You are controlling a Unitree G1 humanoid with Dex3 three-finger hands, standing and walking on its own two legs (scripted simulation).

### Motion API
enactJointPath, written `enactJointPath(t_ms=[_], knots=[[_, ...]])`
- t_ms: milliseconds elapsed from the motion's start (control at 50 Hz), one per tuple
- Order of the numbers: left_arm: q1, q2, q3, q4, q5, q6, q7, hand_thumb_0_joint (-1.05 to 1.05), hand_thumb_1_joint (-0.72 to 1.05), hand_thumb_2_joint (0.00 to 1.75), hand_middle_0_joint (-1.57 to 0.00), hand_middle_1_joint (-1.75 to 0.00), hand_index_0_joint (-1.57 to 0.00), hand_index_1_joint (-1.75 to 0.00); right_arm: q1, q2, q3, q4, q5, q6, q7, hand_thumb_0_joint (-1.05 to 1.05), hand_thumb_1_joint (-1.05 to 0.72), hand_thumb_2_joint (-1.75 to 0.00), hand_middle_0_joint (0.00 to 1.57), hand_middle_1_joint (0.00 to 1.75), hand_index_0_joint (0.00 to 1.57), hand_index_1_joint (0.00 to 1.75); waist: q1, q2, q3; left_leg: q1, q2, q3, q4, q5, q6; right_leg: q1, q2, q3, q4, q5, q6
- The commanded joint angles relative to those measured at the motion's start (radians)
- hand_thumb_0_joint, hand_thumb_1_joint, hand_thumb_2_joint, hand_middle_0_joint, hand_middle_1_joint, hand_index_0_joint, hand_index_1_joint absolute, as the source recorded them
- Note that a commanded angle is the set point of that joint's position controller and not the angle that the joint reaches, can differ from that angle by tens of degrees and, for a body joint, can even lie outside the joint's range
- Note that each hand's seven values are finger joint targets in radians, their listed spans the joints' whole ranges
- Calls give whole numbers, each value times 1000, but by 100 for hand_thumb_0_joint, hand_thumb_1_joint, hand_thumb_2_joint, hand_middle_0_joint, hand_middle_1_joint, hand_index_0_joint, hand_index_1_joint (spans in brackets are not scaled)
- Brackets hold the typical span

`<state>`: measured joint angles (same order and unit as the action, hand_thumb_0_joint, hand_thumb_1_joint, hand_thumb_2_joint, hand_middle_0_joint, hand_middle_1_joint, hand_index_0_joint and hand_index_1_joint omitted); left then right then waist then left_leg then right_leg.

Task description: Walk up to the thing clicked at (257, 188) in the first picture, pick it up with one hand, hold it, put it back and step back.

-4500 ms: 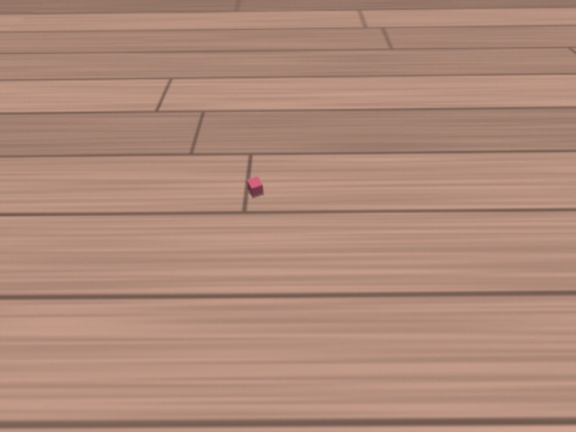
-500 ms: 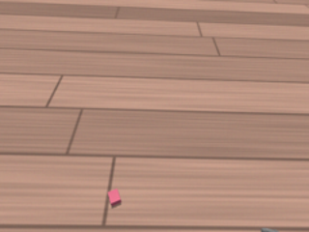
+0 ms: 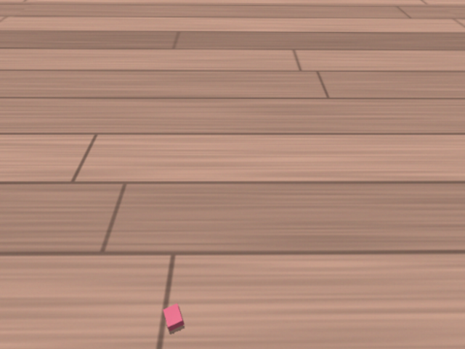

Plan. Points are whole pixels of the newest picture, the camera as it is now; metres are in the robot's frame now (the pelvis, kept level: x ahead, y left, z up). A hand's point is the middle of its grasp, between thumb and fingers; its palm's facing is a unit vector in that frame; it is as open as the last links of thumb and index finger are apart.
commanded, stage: walk up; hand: left
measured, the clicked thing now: (173, 317) +0.42 +0.25 -0.75
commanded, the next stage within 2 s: stand in 0.90 s
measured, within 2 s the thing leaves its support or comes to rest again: neither
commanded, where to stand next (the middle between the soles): +0.05 +0.00 m, yaw +1 degrees
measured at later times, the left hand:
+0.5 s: hand out of the picture +0.09 +0.25 -0.15, palm faces -0.03 -0.94 -0.34, open 7.4 cm
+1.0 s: hand out of the picture +0.11 +0.25 -0.15, palm faces -0.03 -0.94 -0.33, open 7.4 cm
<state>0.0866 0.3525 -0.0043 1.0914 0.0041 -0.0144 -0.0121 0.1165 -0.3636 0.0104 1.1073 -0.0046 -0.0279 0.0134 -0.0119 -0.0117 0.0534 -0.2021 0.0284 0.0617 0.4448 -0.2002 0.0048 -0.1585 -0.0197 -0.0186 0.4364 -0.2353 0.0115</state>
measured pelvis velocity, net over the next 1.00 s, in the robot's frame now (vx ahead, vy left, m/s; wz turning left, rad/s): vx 0.02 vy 0.00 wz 0.00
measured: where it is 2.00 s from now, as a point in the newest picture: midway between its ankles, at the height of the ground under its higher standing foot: outside the picture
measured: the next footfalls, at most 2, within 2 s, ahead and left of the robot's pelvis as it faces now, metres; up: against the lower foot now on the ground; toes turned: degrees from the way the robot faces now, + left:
none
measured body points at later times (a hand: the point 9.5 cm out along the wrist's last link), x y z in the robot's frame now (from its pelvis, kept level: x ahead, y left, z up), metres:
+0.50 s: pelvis +0.01 +0.00 +0.01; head +0.02 +0.00 +0.46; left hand +0.09 +0.30 -0.13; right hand +0.10 -0.30 -0.13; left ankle +0.03 +0.12 -0.74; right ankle +0.00 -0.13 -0.74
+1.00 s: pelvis +0.02 +0.00 +0.01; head +0.03 +0.01 +0.46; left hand +0.11 +0.30 -0.13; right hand +0.10 -0.30 -0.12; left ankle +0.03 +0.12 -0.74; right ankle +0.00 -0.13 -0.74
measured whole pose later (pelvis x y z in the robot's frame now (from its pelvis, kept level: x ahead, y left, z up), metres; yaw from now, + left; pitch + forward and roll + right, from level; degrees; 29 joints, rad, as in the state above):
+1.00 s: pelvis +0.02 +0.00 +0.01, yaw +0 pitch -2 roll +0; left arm 0.07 0.34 0.01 1.15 0.01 0.00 0.00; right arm 0.08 -0.35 0.00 1.15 -0.01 -0.02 0.00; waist -0.01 -0.01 0.05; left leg -0.11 0.02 0.07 0.32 -0.17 0.00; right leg -0.07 -0.02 -0.01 0.30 -0.20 0.02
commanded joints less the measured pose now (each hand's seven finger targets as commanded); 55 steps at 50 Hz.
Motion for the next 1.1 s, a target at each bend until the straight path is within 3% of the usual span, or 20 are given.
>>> enactJointPath(t_ms=[0,200,440,620,860,880,940,1080], knots=[[-48,215,44,-31,-5,-17,12,0,90,90,-20,-30,-20,-30,-63,-213,-48,-38,-3,-26,-16,0,-90,-90,20,30,20,30,13,33,-85,38,111,-124,-126,86,26,34,-99,96,-101,132,-45],[-74,205,45,3,0,-15,12,0,90,90,-20,-30,-20,-30,-85,-213,-51,-15,-5,-25,-20,0,-90,-90,20,30,20,30,7,25,-111,99,112,-100,-135,155,22,52,-107,95,-136,191,-37],[-78,201,47,19,6,-12,13,0,90,90,-20,-30,-20,-30,-91,-210,-56,-8,-6,-19,-20,0,-90,-90,20,30,20,30,3,5,-84,106,109,-101,-164,109,21,44,-103,89,-165,156,-28],[-69,197,50,19,5,-12,16,0,90,90,-20,-30,-20,-30,-81,-198,-55,-2,-5,-18,-21,0,-90,-90,20,30,20,30,3,10,-110,139,112,-98,-160,176,17,57,-105,88,-160,197,-28],[-61,196,50,15,7,-7,17,0,90,90,-20,-30,-20,-30,-88,-199,-57,-9,-7,-17,-24,0,-90,-90,20,30,20,30,6,26,-91,128,111,-100,-171,189,17,68,-104,80,-162,217,-23],[-66,200,49,-1,3,-13,21,0,90,90,-20,-30,-20,-30,-105,-191,-53,-16,-4,-14,-25,0,-90,-90,20,30,20,30,12,31,-75,120,123,-110,-163,291,9,75,-122,87,-159,274,-22],[-51,199,51,3,2,-13,22,0,90,90,-20,-30,-20,-30,-94,-192,-53,-17,-2,-11,-27,0,-90,-90,20,30,20,30,10,26,-111,161,125,-99,-153,330,9,90,-125,83,-159,311,-23],[-53,196,46,-5,4,-13,22,0,90,90,-20,-30,-20,-30,-101,-197,-51,-21,-2,-6,-24,0,-90,-90,20,30,20,30,10,14,-113,160,123,-107,-169,246,10,89,-126,83,-181,246,-20]])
